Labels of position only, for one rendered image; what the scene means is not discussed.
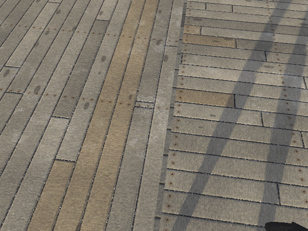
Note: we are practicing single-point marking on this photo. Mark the right robot hand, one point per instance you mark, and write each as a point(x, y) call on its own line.
point(284, 226)

